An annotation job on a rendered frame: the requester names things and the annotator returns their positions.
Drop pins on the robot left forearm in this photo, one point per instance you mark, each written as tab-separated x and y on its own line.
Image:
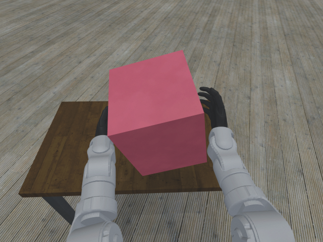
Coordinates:
97	202

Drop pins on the robot right upper arm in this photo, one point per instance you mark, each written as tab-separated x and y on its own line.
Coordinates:
260	226

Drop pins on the robot right hand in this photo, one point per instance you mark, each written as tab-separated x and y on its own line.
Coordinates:
216	111

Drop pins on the table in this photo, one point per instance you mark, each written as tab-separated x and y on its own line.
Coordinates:
58	167

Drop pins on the carton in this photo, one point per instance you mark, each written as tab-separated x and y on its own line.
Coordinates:
155	117

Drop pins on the robot left upper arm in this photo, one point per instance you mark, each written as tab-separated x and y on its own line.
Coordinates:
106	231

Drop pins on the robot left hand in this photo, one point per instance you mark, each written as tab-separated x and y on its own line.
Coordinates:
101	128

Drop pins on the robot right forearm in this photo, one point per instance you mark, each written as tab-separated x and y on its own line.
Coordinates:
241	194

